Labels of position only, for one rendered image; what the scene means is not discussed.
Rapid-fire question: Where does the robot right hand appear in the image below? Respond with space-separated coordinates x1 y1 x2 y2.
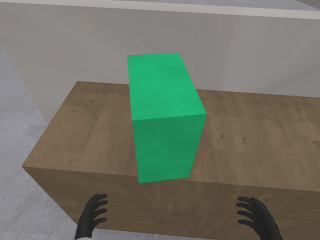
236 196 283 240

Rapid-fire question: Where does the carton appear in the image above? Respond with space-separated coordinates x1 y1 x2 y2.
127 53 207 184

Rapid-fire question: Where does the pedestal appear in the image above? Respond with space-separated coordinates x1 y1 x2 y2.
21 81 320 240

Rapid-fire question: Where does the robot left hand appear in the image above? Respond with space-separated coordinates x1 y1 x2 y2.
74 193 108 240

